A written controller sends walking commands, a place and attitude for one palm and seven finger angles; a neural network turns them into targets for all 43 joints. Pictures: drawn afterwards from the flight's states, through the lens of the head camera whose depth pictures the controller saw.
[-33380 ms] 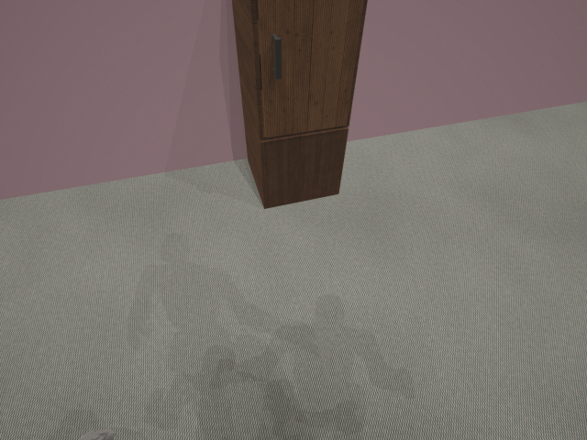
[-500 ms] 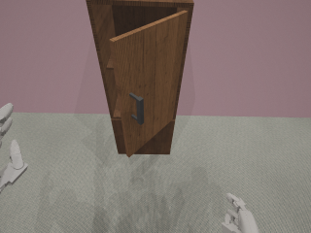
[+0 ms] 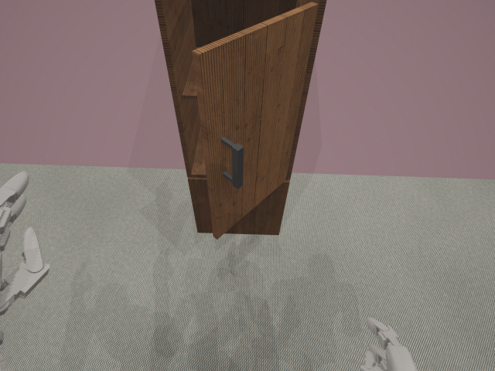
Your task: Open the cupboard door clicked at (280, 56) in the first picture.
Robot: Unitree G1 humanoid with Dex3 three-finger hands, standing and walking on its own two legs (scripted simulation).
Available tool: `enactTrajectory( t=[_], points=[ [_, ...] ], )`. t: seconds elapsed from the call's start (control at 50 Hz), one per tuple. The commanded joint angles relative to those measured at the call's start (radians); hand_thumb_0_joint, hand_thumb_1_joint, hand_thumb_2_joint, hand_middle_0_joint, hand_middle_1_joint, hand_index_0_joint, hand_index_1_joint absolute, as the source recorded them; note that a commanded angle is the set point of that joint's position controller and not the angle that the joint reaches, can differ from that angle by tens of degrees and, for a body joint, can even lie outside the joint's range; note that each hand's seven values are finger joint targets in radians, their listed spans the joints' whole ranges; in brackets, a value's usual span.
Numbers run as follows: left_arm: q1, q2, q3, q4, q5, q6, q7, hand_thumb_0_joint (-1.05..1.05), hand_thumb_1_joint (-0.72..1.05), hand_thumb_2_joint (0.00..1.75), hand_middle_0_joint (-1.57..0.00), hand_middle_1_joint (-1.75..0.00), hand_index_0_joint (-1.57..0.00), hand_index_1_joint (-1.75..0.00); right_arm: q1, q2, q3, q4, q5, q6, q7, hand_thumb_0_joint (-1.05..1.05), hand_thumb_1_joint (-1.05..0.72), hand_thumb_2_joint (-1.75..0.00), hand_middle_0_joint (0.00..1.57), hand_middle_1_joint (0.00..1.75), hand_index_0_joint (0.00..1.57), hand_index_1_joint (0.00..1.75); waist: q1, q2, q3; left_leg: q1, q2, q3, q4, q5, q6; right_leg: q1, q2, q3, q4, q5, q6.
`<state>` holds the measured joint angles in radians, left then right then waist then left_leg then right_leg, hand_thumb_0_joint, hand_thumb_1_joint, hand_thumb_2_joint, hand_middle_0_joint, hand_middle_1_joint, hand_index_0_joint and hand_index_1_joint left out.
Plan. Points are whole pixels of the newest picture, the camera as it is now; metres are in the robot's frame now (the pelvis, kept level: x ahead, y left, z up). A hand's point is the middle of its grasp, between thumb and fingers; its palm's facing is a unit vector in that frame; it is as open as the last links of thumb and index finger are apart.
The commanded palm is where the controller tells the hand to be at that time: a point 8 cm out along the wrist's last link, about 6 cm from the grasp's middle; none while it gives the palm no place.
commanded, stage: let the arm hang, fingers relaxed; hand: left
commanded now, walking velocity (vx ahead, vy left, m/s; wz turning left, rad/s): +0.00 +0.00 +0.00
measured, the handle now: (231, 163) +0.56 +0.08 -0.02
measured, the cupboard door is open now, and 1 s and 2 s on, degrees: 48 48 48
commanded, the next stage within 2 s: look to check the result in 1.08 s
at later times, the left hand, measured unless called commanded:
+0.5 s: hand out of the picture -0.07 +0.16 -0.18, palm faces +0.05 -0.98 -0.19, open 7.2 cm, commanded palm none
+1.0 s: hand out of the picture +0.02 +0.14 -0.18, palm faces +0.06 -0.98 -0.19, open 7.3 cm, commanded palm none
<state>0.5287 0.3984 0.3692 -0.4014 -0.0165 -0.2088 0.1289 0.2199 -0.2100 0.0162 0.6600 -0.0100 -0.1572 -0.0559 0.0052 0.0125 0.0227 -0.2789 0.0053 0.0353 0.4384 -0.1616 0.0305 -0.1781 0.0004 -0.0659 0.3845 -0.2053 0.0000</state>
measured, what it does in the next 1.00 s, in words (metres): stands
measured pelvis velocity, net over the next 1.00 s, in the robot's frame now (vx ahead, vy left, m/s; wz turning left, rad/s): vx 0.01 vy -0.03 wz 0.02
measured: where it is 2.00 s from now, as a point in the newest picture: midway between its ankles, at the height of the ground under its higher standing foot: outside the picture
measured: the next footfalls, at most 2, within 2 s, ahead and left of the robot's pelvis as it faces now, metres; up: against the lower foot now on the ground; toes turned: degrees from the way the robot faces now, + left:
none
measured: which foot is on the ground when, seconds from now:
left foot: down 0.00-1.00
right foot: down 0.00-1.00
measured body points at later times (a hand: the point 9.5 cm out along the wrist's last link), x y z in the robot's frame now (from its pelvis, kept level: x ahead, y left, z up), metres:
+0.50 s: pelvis +0.00 -0.02 +0.00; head +0.03 -0.01 +0.45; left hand -0.07 +0.21 -0.16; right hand -0.02 -0.25 -0.16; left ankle +0.04 +0.09 -0.74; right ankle +0.00 -0.12 -0.74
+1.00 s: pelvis +0.01 -0.03 +0.00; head +0.03 -0.03 +0.45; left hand +0.02 +0.19 -0.16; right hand +0.01 -0.24 -0.17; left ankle +0.04 +0.09 -0.74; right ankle +0.00 -0.12 -0.74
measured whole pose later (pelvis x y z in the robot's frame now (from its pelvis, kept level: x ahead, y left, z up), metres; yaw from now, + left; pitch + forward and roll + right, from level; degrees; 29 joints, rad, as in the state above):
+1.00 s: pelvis +0.01 -0.03 +0.00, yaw +1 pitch -2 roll +0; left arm 0.25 0.14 0.02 1.13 0.01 0.00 0.03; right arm 0.27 -0.13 0.00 1.15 -0.03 0.01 -0.03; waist -0.01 0.01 0.05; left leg -0.23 0.01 0.00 0.43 -0.18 0.00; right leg -0.14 0.00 -0.09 0.44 -0.27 -0.04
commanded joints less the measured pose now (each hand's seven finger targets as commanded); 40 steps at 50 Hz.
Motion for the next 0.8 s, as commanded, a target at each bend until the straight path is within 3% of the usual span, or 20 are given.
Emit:
enactTrajectory(
  t=[0.0, 0.04, 0.08, 0.1, 0.16, 0.28, 0.56, 0.78],
  points=[
    [-0.115, -0.023, -0.255, 0.611, 0.051, 0.185, -0.125, 0.0, 0.9, 0.9, -0.2, -0.3, -0.2, -0.3, -0.048, -0.241, -0.092, 0.086, 0.01, 0.043, 0.057, 0.0, -0.9, -0.9, 0.2, 0.3, 0.2, 0.3, -0.019, -0.009, -0.132, 0.027, 0.131, -0.143, 0.041, 0.286, 0.009, -0.092, -0.073, 0.058, 0.101, 0.024, -0.033],
    [-0.164, -0.002, -0.263, 0.715, 0.054, 0.19, -0.127, 0.0, 0.9, 0.9, -0.2, -0.3, -0.2, -0.3, -0.07, -0.247, -0.075, 0.087, -0.001, 0.075, 0.054, 0.0, -0.9, -0.9, 0.2, 0.3, 0.2, 0.3, -0.007, -0.111, -0.122, -0.029, 0.138, -0.191, 0.009, 0.181, 0.039, -0.049, -0.067, 0.067, 0.109, -0.026, -0.04],
    [-0.233, 0.028, -0.273, 0.845, 0.054, 0.191, -0.128, 0.0, 0.9, 0.9, -0.2, -0.3, -0.2, -0.3, -0.091, -0.257, -0.07, 0.119, -0.01, 0.098, 0.058, 0.0, -0.9, -0.9, 0.2, 0.3, 0.2, 0.3, -0.004, -0.176, -0.089, -0.04, 0.113, -0.179, 0.002, 0.088, 0.034, -0.055, -0.092, 0.094, 0.073, -0.041, -0.054],
    [-0.262, 0.03, -0.283, 0.913, 0.053, 0.196, -0.126, 0.0, 0.9, 0.9, -0.2, -0.3, -0.2, -0.3, -0.099, -0.244, -0.065, 0.135, -0.013, 0.112, 0.06, 0.0, -0.9, -0.9, 0.2, 0.3, 0.2, 0.3, -0.007, -0.136, -0.049, -0.044, 0.098, -0.171, -0.011, 0.043, 0.025, -0.083, -0.104, 0.108, 0.052, -0.078, -0.062],
    [-0.3, 0.013, -0.316, 1.107, 0.043, 0.206, -0.119, 0.0, 0.9, 0.9, -0.2, -0.3, -0.2, -0.3, -0.1, -0.2, -0.043, 0.199, -0.022, 0.141, 0.059, 0.0, -0.9, -0.9, 0.2, 0.3, 0.2, 0.3, -0.008, 0.004, -0.017, -0.023, 0.082, -0.152, -0.057, -0.003, 0.012, -0.076, -0.108, 0.128, 0.016, -0.097, -0.059],
    [-0.249, -0.047, -0.335, 1.365, 0.032, 0.204, -0.113, 0.0, 0.9, 0.9, -0.2, -0.3, -0.2, -0.3, -0.033, -0.12, -0.03, 0.316, -0.017, 0.161, 0.042, 0.0, -0.9, -0.9, 0.2, 0.3, 0.2, 0.3, -0.01, 0.111, -0.024, 0.024, 0.069, -0.126, -0.087, -0.101, -0.002, -0.059, -0.111, 0.131, -0.053, -0.138, -0.06],
    [-0.15, -0.141, -0.349, 1.536, 0.023, 0.203, -0.096, 0.0, 0.9, 0.9, -0.2, -0.3, -0.2, -0.3, 0.113, -0.034, -0.03, 0.447, -0.009, 0.167, 0.02, 0.0, -0.9, -0.9, 0.2, 0.3, 0.2, 0.3, -0.011, -0.036, 0.027, 0.053, 0.083, -0.115, -0.074, 0.008, 0.008, -0.047, -0.107, 0.079, -0.06, -0.068, -0.054],
    [-0.173, -0.16, -0.34, 1.521, 0.025, 0.203, -0.089, 0.0, 0.9, 0.9, -0.2, -0.3, -0.2, -0.3, 0.116, 0.009, -0.028, 0.473, -0.015, 0.167, 0.023, 0.0, -0.9, -0.9, 0.2, 0.3, 0.2, 0.3, -0.01, -0.027, 0.09, 0.035, 0.072, -0.105, -0.08, -0.001, 0.001, -0.069, -0.109, 0.083, -0.067, -0.103, -0.055]
  ],
)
